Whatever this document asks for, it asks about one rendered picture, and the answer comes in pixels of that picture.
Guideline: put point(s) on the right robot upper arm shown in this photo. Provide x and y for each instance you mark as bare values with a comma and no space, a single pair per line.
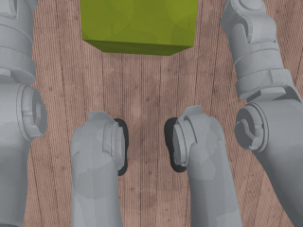
273,131

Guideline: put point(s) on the robot right thigh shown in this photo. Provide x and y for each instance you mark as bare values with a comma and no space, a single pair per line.
213,197

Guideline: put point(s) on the left robot foot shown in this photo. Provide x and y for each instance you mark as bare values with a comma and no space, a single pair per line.
122,124

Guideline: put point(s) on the carton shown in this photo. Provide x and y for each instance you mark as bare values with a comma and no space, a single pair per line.
140,27

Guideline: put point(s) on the left robot forearm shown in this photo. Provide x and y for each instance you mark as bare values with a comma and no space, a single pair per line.
16,41

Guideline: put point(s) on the left robot upper arm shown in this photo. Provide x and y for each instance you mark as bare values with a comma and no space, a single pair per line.
23,117

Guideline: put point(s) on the right robot forearm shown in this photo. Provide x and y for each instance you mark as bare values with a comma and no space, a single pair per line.
252,41

